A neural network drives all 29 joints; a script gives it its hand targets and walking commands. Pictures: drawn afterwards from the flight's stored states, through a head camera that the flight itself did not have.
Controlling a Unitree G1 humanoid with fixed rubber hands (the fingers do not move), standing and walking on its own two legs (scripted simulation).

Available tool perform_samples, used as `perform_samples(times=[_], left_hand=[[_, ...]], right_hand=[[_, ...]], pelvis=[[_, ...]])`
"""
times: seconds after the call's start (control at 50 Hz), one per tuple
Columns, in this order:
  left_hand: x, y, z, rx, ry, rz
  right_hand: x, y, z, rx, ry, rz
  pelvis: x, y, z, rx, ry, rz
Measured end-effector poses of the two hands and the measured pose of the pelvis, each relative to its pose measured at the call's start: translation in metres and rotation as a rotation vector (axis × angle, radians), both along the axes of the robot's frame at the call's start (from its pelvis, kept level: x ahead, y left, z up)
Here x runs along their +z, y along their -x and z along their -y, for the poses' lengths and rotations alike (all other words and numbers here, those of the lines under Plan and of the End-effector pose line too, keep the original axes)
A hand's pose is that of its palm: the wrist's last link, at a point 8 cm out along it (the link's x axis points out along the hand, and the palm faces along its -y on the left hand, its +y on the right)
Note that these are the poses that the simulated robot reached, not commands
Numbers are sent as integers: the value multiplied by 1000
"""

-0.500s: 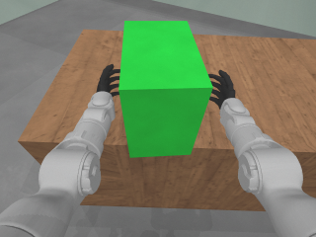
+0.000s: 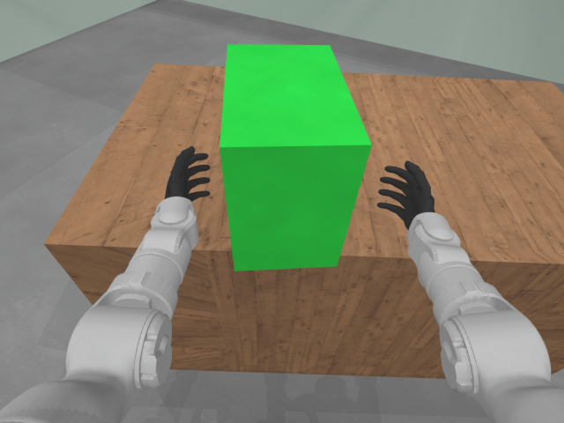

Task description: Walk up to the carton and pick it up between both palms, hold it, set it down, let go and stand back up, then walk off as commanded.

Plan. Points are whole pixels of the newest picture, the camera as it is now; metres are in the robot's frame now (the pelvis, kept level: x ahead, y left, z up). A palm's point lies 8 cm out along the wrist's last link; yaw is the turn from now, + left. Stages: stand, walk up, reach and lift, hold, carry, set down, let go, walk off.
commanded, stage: set down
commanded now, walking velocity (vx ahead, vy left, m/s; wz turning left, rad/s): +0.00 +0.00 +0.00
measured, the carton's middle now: (282, 156) +0.54 +0.05 +0.08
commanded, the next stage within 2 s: none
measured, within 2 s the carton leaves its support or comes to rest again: neither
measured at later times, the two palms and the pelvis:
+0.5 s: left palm (157, 240) +0.33 +0.21 +0.08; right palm (429, 252) +0.36 -0.19 +0.07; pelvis +0.01 +0.00 +0.00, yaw +0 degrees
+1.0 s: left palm (146, 289) +0.25 +0.20 +0.08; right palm (454, 317) +0.26 -0.20 +0.06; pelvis +0.00 +0.00 +0.00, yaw +0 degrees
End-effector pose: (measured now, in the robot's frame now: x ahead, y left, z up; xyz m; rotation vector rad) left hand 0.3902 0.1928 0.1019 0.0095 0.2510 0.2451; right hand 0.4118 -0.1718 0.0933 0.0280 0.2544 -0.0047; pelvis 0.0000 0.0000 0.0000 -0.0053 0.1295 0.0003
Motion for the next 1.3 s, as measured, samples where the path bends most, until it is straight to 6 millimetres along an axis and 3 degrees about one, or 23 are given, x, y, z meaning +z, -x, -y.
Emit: perform_samples(times=[0.24,0.32,0.4,0.6,0.76,0.82,0.98,1.08,1.16,1.3], left_hand=[[-25,29,-18,50,-9,-14],[-19,41,-20,52,-15,28],[-28,53,-22,56,-4,-23],[-18,76,-17,33,4,-2],[-23,101,-12,11,17,-34],[-16,111,-12,18,13,-2],[-21,141,-7,10,8,-23],[-22,146,-6,7,3,-26],[-28,149,-5,2,-5,-58],[-38,155,-6,8,-8,-96]], right_hand=[[-22,20,6,24,-12,11],[-19,27,8,35,-10,48],[-28,39,15,30,-1,6],[-24,68,18,49,-2,39],[-23,100,24,42,-1,44],[-20,110,24,44,-8,59],[-33,150,30,29,-11,10],[-28,164,30,30,-10,28],[-38,174,33,19,-9,-24],[-37,185,33,22,-9,-25]], pelvis=[[0,-3,0,0,0,3],[1,-5,0,0,0,30],[1,-7,0,0,-1,53],[2,-9,1,1,-1,89],[2,-5,1,1,-1,117],[2,-4,1,1,-1,124],[2,-1,1,1,-1,146],[1,3,1,1,-1,153],[1,3,0,1,-1,159],[2,1,1,1,-1,157]])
